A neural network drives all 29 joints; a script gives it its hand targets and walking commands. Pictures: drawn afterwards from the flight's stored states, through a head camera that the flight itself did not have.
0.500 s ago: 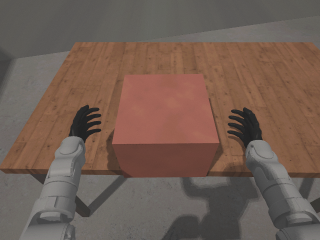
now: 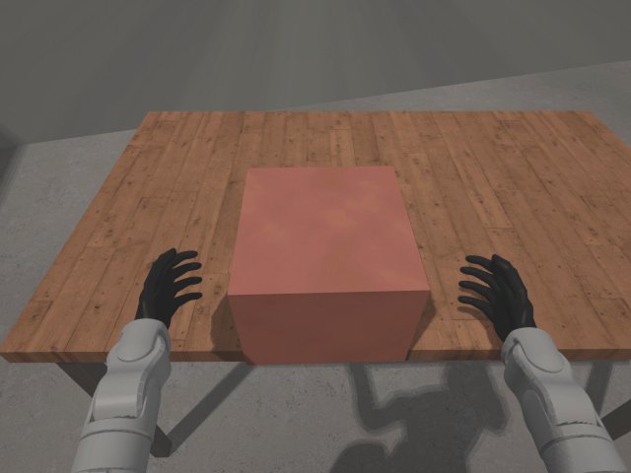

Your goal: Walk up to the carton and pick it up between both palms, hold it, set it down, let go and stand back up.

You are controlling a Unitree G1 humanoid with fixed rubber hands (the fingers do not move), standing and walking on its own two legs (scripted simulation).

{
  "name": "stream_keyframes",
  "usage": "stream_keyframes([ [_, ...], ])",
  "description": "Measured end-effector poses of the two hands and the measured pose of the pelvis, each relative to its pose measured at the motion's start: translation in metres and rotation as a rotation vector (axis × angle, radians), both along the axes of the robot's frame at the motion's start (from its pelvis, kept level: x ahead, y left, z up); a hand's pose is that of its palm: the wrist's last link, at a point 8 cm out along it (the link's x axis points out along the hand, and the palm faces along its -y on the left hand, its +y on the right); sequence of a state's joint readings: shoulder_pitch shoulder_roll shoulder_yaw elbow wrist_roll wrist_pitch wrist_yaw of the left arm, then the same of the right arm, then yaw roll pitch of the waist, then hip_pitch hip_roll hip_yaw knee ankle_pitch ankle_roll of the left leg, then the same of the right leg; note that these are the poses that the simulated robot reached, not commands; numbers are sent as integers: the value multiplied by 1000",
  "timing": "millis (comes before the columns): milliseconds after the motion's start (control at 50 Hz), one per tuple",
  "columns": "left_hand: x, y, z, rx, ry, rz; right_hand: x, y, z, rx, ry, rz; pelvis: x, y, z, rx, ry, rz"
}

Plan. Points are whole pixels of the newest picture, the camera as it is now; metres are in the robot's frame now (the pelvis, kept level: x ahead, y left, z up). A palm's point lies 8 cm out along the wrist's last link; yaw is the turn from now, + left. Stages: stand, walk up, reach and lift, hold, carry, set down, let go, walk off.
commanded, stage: set down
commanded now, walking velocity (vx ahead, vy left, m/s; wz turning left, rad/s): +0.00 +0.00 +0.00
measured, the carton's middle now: (323, 260) +0.44 +0.03 +0.01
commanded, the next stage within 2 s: let go in 1.62 s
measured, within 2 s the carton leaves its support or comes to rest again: neither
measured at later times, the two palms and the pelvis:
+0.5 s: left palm (156, 388) +0.22 +0.23 +0.01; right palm (513, 386) +0.24 -0.21 +0.01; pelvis +0.00 -0.01 +0.00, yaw +0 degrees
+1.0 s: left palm (150, 432) +0.19 +0.24 -0.03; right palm (511, 438) +0.19 -0.21 -0.04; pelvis +0.02 +0.00 +0.00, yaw +0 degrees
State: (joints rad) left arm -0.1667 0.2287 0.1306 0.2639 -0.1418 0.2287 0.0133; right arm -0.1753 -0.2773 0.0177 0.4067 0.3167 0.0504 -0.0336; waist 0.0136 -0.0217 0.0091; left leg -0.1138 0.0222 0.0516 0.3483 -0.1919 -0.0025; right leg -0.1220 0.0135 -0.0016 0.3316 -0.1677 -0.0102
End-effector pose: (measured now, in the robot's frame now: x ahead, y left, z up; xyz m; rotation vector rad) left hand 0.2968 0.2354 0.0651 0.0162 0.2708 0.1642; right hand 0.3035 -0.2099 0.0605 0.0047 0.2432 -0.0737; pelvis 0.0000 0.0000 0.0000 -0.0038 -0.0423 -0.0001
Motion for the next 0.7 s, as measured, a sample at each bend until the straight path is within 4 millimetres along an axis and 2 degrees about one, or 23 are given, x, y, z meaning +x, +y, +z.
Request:
stream_keyframes([
  [160,-34,-9,-32,-5,60,3,-29,-5,-23,1,31,0,-3,-1,0,3,-1,0],
  [380,-56,-8,-39,21,52,11,-49,1,-42,2,61,22,-2,-4,0,7,5,4],
  [580,-85,-7,-67,15,162,0,-76,-4,-58,-36,137,-19,6,-6,0,6,-27,8],
  [700,-95,-7,-75,23,205,8,-91,-7,-68,-46,198,-25,11,-5,0,6,-35,5],
])
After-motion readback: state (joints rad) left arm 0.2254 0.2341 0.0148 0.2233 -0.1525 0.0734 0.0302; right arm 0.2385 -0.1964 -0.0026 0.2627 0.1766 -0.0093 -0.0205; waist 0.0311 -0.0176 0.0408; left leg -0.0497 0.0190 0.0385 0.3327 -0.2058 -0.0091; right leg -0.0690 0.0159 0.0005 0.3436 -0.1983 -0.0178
